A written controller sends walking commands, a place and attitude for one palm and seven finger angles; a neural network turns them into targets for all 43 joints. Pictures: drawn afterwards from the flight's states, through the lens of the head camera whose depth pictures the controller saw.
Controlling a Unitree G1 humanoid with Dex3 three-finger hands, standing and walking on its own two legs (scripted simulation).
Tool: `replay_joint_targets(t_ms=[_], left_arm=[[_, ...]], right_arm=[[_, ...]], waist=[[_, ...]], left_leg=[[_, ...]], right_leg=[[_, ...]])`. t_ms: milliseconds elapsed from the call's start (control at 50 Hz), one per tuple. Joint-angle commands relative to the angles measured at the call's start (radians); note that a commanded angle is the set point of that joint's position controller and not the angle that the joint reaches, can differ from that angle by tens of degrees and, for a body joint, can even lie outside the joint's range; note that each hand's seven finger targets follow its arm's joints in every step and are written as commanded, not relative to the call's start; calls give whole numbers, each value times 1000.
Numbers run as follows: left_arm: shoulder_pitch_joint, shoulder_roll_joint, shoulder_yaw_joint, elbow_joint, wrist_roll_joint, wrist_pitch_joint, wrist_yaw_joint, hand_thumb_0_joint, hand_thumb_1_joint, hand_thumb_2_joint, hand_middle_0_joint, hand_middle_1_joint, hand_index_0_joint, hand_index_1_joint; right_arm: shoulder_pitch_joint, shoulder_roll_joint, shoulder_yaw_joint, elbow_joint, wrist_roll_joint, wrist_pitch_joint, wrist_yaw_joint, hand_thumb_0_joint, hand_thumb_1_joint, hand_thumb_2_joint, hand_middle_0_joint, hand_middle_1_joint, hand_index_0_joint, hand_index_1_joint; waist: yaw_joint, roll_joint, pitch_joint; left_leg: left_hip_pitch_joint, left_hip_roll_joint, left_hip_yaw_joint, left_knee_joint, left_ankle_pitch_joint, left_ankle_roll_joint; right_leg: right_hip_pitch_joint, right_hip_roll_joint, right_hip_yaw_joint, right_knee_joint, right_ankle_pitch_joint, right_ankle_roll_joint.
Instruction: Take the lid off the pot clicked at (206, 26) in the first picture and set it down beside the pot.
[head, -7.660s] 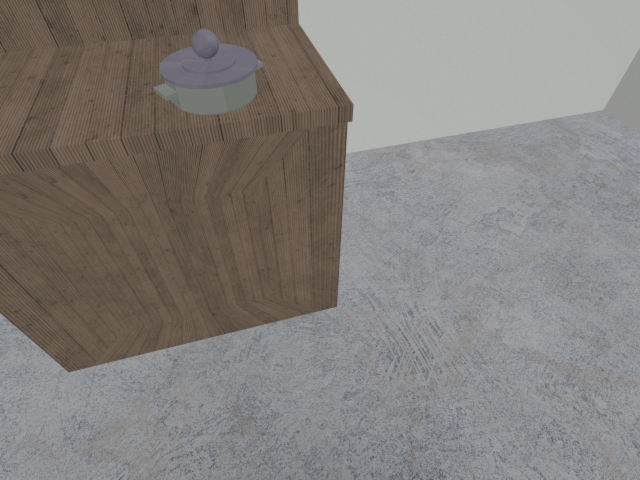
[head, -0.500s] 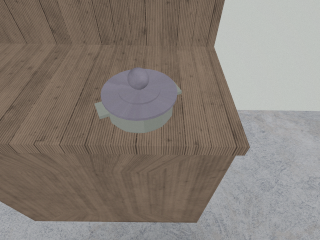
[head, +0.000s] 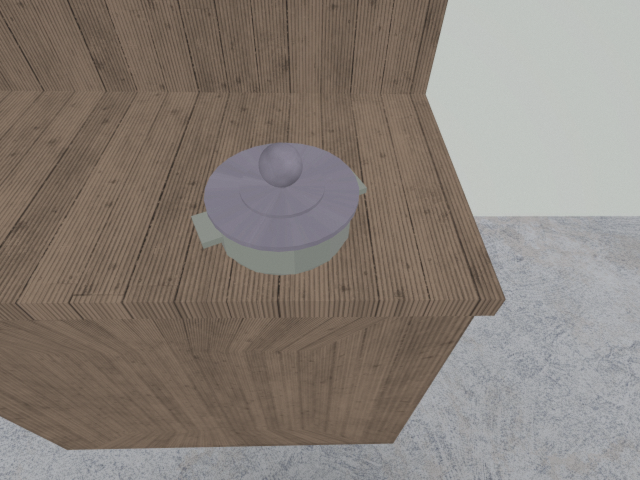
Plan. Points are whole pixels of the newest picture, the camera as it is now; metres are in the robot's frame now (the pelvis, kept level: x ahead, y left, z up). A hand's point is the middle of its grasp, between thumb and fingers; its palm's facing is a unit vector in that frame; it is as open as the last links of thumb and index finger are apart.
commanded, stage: look again from close up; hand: left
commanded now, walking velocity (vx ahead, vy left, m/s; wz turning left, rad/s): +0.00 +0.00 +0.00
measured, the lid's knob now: (280, 165) +0.44 +0.08 +0.17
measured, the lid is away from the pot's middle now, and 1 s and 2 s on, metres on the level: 0.00 0.00 0.00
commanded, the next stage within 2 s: shuffle to correct the standing spot in 1.08 s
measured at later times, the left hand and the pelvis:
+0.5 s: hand out of the picture +0.00 +0.14 -0.18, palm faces +0.04 -0.99 -0.15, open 7.4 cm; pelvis +0.02 -0.01 +0.00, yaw +0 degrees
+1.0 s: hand out of the picture +0.01 +0.14 -0.18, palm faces +0.04 -0.99 -0.13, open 7.4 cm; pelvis +0.03 -0.01 +0.00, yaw +0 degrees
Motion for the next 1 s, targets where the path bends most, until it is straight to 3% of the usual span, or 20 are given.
replay_joint_targets(t_ms=[0,20,100,120,240,400,540,600,620,700,720,800,820,900,920,980], left_arm=[[82,79,9,-14,2,-12,6,0,900,900,-200,-300,-200,-300],[87,81,10,-12,2,-14,6,0,900,900,-200,-300,-200,-300],[103,71,7,8,0,-19,9,0,900,900,-200,-300,-200,-300],[105,72,5,9,-1,-21,9,0,900,900,-200,-300,-200,-300],[112,61,2,29,-2,-25,12,0,900,900,-200,-300,-200,-300],[126,52,-2,51,-3,-25,12,0,900,900,-200,-300,-200,-300],[126,46,-2,57,-4,-28,14,0,900,900,-200,-300,-200,-300],[123,43,-2,61,-6,-30,14,0,900,900,-200,-300,-200,-300],[123,47,-1,59,-6,-31,14,0,900,900,-200,-300,-200,-300],[129,41,-3,64,-6,-33,16,0,900,900,-200,-300,-200,-300],[127,46,-3,63,-8,-34,15,0,900,900,-200,-300,-200,-300],[129,40,-3,68,-9,-35,17,0,900,900,-200,-300,-200,-300],[131,43,-4,67,-10,-36,17,0,900,900,-200,-300,-200,-300],[132,35,-4,75,-10,-33,18,0,900,900,-200,-300,-200,-300],[132,38,-4,74,-10,-33,17,0,900,900,-200,-300,-200,-300],[136,29,-6,80,-10,-31,18,0,900,900,-200,-300,-200,-300]], right_arm=[[46,-109,-17,-32,2,-18,-6,0,-900,-900,200,300,200,300],[48,-104,-16,-32,3,-19,-6,0,-900,-900,200,300,200,300],[56,-101,-14,-18,3,-24,-11,0,-900,-900,200,300,200,300],[54,-98,-12,-17,5,-25,-10,0,-900,-900,200,300,200,300],[51,-93,-9,-3,4,-25,-12,0,-900,-900,200,300,200,300],[64,-83,-4,20,3,-26,-15,0,-900,-900,200,300,200,300],[73,-79,-3,31,3,-29,-15,0,-900,-900,200,300,200,300],[82,-72,0,39,3,-29,-16,0,-900,-900,200,300,200,300],[80,-69,0,40,3,-30,-15,0,-900,-900,200,300,200,300],[93,-63,1,53,3,-32,-17,0,-900,-900,200,300,200,300],[93,-60,2,55,3,-32,-16,0,-900,-900,200,300,200,300],[104,-57,2,64,3,-34,-19,0,-900,-900,200,300,200,300],[104,-56,3,65,4,-35,-19,0,-900,-900,200,300,200,300],[112,-51,4,73,3,-33,-21,0,-900,-900,200,300,200,300],[112,-50,5,72,3,-34,-21,0,-900,-900,200,300,200,300],[117,-51,5,76,3,-33,-22,0,-900,-900,200,300,200,300]], waist=[[7,26,44],[9,0,35],[4,12,3],[7,-20,4],[2,-25,36],[3,19,47],[9,-34,45],[4,-8,44],[10,-37,44],[5,-3,42],[8,-37,43],[3,-3,30],[8,-22,34],[3,15,58],[7,-22,57],[3,-2,69]], left_leg=[[72,255,-306,-171,-65,-100],[85,255,-304,-160,-29,-101],[145,250,-274,-124,117,-108],[141,247,-266,-106,149,-97],[121,231,-245,-84,154,-83],[133,239,-256,-101,156,-82],[121,233,-246,-79,184,-73],[129,229,-241,-79,187,-77],[117,229,-241,-70,204,-71],[135,228,-236,-68,227,-75],[123,229,-237,-61,237,-69],[148,229,-233,-59,275,-74],[140,230,-236,-53,288,-68],[142,234,-237,-70,274,-73],[135,235,-244,-66,277,-67],[136,235,-243,-80,252,-71]], right_leg=[[-122,-52,39,-49,34,-53],[-116,-51,37,-55,45,-54],[-111,-61,46,-63,77,-53],[-101,-63,50,-78,95,-52],[-86,-76,66,-101,133,-58],[-89,-71,54,-93,103,-53],[-60,-77,55,-109,136,-54],[-59,-81,60,-112,144,-57],[-47,-78,58,-116,162,-56],[-50,-84,61,-116,166,-56],[-37,-79,58,-121,178,-56],[-36,-83,58,-113,185,-56],[-29,-79,54,-118,190,-54],[-47,-79,50,-117,153,-51],[-36,-73,47,-121,159,-49],[-51,-78,46,-117,140,-47]])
